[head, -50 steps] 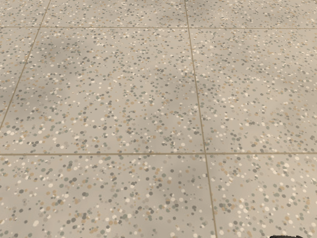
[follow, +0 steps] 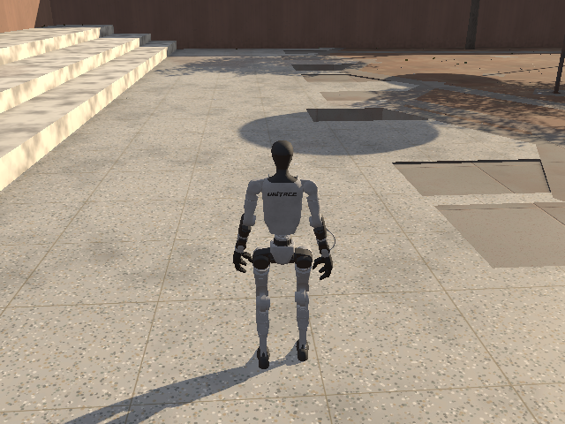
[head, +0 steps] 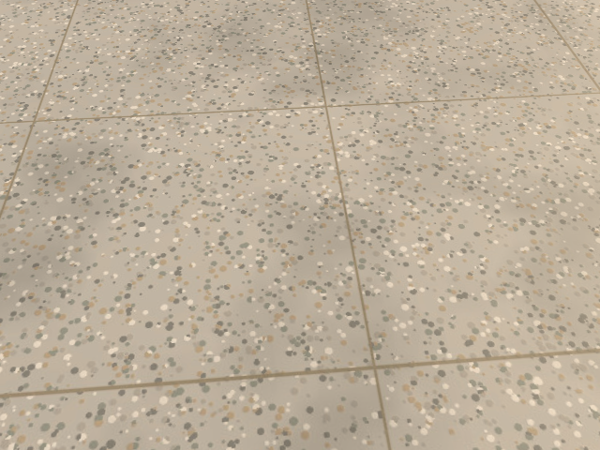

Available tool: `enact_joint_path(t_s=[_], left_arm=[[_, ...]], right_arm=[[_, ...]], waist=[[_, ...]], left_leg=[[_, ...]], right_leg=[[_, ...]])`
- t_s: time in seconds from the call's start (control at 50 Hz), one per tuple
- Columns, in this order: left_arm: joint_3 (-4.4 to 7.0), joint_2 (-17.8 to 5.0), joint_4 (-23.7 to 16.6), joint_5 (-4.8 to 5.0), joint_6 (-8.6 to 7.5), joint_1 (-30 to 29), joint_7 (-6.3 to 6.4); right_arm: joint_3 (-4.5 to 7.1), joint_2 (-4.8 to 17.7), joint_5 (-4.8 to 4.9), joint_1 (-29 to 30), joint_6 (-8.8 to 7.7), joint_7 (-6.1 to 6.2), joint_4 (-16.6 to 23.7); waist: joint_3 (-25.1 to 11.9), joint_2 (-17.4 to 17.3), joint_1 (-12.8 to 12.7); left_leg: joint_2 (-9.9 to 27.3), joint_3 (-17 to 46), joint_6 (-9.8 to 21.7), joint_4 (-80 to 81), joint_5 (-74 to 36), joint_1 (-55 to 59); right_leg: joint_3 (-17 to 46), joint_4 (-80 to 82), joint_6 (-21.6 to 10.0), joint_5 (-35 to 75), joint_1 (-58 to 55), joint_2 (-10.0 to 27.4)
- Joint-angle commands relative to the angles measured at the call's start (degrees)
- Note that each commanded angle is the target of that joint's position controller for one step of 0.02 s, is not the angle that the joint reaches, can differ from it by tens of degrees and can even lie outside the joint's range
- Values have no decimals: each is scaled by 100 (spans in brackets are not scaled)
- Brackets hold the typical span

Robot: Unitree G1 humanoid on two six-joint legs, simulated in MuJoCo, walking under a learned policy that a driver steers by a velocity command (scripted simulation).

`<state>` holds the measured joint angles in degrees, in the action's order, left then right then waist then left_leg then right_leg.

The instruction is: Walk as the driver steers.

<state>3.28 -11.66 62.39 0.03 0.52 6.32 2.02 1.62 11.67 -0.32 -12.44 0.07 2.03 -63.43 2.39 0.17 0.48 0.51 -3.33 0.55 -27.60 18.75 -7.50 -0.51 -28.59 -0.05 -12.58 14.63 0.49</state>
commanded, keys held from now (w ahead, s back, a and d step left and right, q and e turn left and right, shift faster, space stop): no key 1.00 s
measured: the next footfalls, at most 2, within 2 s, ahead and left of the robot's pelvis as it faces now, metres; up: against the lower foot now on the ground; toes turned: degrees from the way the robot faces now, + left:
right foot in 1.56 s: +0.14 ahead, -0.15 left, +0.00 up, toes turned -4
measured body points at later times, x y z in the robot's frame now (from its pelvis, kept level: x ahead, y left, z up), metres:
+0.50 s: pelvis -0.01 +0.00 +0.00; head +0.00 +0.00 +0.45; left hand +0.04 +0.25 -0.15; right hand -0.02 -0.23 -0.16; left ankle -0.04 +0.11 -0.74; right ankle +0.03 -0.12 -0.74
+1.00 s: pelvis +0.00 +0.01 +0.00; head +0.01 +0.01 +0.45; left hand +0.03 +0.25 -0.16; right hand -0.02 -0.22 -0.16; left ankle -0.04 +0.11 -0.74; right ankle +0.03 -0.12 -0.74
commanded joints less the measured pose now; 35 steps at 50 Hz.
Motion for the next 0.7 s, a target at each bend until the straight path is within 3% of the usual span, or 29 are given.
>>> enact_joint_path(t_s=[0.02,0.32,0.7], left_arm=[[85,-593,-129,-3,-22,13,21],[22,-544,72,-4,-14,200,47],[-49,-481,169,11,-25,511,66]], right_arm=[[69,540,-5,-281,-44,23,71],[17,390,-8,-596,-94,28,-20],[-14,300,9,-943,-121,18,11]], waist=[[-126,1,-24],[21,-35,-44],[37,-36,-48]], left_leg=[[229,213,81,587,-824,-577],[228,236,106,769,-385,-716],[216,242,139,776,-595,-716]], right_leg=[[210,330,-231,1213,-546,231],[200,459,-178,736,-431,191],[202,440,-164,848,-392,187]])
Velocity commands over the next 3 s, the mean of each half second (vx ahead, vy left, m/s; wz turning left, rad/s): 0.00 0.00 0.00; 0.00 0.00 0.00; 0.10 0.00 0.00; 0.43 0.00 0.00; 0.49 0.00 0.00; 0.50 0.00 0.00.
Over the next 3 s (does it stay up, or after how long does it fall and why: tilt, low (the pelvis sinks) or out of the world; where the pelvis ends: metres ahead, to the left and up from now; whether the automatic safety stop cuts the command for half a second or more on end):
stays up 0.86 -0.07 0.01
